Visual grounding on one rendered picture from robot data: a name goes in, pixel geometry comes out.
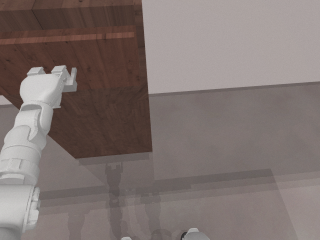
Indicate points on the cabinet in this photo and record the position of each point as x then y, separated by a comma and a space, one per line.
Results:
91, 122

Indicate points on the drawer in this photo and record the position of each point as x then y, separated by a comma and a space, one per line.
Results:
105, 57

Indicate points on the handle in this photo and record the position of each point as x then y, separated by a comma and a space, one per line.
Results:
70, 84

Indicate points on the left robot hand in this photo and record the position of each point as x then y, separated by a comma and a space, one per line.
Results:
42, 87

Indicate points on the robot left upper arm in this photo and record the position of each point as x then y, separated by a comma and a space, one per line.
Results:
19, 209

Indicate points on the robot right shin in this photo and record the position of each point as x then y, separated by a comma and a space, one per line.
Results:
192, 230

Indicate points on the robot left forearm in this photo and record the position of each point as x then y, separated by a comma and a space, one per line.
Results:
23, 144

